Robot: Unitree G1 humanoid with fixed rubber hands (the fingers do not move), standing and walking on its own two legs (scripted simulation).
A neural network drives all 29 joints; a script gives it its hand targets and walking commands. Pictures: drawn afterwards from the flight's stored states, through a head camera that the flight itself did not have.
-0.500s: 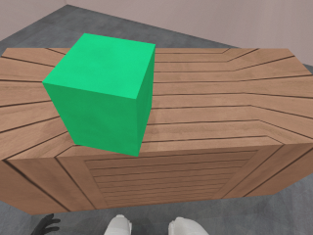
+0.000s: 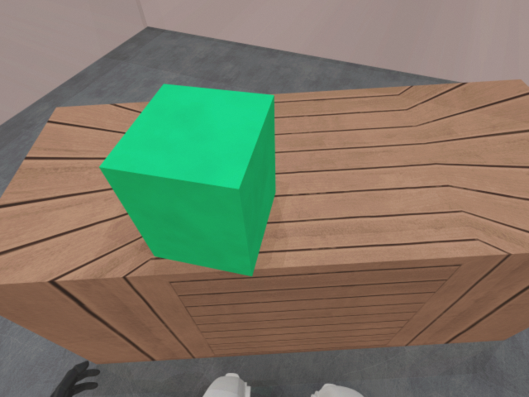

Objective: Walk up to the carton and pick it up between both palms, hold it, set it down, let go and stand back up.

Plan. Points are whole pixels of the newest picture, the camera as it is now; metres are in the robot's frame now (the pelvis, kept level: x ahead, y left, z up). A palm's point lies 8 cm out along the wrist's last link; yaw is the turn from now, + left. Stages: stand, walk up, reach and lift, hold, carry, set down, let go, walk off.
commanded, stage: walk up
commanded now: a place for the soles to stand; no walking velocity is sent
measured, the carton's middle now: (209, 182) +0.47 +0.12 +0.04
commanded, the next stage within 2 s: none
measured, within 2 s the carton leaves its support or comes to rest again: neither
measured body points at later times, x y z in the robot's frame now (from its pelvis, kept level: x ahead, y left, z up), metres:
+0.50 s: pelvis +0.00 +0.00 +0.00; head +0.04 +0.01 +0.44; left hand +0.13 +0.33 -0.11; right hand +0.06 -0.34 -0.10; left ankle +0.04 +0.15 -0.68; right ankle +0.02 -0.09 -0.69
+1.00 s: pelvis -0.01 +0.01 -0.01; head +0.02 +0.01 +0.44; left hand +0.10 +0.34 -0.11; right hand +0.06 -0.32 -0.11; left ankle +0.03 +0.15 -0.69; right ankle +0.01 -0.09 -0.69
